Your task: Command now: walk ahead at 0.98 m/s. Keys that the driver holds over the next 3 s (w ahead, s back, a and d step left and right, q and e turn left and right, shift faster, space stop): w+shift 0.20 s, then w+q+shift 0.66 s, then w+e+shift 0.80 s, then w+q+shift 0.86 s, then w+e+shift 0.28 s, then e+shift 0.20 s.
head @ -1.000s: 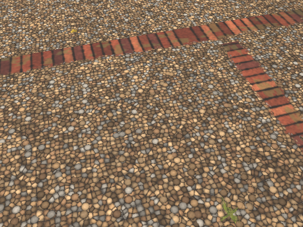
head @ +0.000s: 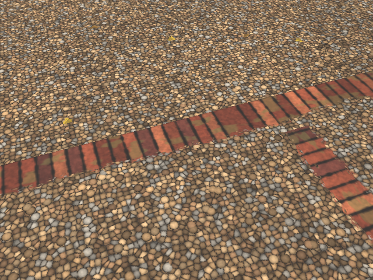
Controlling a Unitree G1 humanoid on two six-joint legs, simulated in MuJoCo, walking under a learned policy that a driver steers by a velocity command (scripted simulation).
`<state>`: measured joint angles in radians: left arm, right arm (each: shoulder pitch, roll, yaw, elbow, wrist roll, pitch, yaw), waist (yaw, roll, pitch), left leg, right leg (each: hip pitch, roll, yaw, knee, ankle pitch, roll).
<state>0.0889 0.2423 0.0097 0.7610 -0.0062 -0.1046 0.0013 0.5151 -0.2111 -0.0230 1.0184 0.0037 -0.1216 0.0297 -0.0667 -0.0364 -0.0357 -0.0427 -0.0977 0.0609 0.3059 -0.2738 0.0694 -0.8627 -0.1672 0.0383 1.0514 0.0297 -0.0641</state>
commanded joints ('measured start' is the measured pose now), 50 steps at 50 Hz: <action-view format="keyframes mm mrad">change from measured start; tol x32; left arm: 1 -94 30 0 -67 -4 -20 -14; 8 -202 84 22 -151 -31 -40 -68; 13 503 208 87 29 17 -25 -36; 50 -196 11 0 -225 12 -32 2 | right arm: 1 -62 -129 -10 -87 13 -31 -23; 12 114 20 39 -121 -25 21 -11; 31 -473 -95 -33 -361 35 40 50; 36 204 -309 -145 -213 49 103 11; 50 -66 -116 -44 -266 19 10 -39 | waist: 1 29 22 170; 10 219 214 -56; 13 248 -223 -485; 24 39 -8 181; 35 -223 -116 -90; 38 30 464 -181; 41 82 -119 3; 50 -56 69 125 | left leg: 1 -244 230 -135 -260 159 136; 6 100 305 -92 -231 357 113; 10 237 326 -57 280 1228 75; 12 -553 79 -129 1082 169 4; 14 -758 121 -232 1205 -94 64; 29 -794 211 -30 563 479 46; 34 -316 38 151 521 252 110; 37 262 109 -293 345 289 253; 38 396 299 -872 109 -194 445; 50 -330 101 -251 -119 184 161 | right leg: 1 152 21 -50 -252 233 16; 10 548 222 -148 -495 -85 -93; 13 1447 -225 858 -758 -886 -254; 21 613 -55 -20 -912 -168 -50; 29 845 -33 -278 -934 195 30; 34 937 -82 -326 -493 1177 45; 36 633 51 -294 216 610 36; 37 235 264 -159 624 -583 53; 50 339 82 -76 -371 236 74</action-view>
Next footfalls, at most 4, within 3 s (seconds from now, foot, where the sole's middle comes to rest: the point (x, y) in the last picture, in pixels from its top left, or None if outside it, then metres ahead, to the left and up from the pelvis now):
0.22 right None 0.44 -0.14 -0.78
0.72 left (156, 213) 0.84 0.11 -0.78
1.20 right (138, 134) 1.30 0.19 -0.78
1.62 left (89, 93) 1.66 0.48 -0.78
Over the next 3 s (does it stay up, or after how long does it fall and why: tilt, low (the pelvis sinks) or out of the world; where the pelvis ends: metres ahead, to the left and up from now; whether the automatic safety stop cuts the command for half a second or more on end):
stays up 2.58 0.64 -0.04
